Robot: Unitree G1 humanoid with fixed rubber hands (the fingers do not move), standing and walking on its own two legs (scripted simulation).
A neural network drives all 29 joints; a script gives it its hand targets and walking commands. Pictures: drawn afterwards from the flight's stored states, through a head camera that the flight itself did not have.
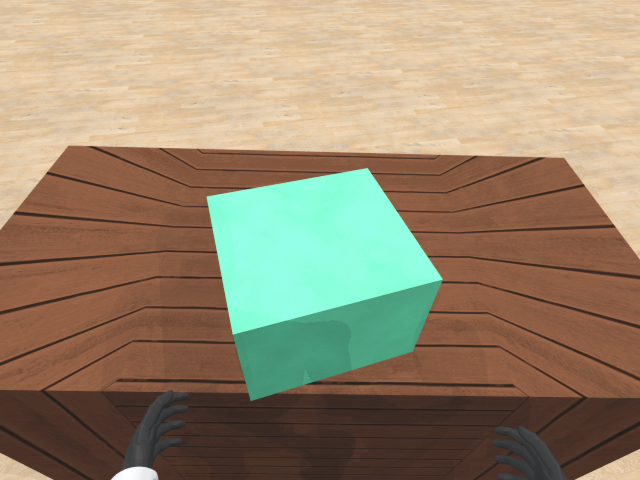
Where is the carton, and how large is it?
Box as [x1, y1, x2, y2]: [207, 168, 442, 400]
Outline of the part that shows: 367,168 207,196 232,332 250,400 412,351 442,279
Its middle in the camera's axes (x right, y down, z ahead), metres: -0.01 +0.06 +0.65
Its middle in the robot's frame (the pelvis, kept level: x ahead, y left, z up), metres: +0.45 +0.03 -0.04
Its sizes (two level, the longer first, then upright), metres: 0.282 0.261 0.203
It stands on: a pedestal, 0.64 m high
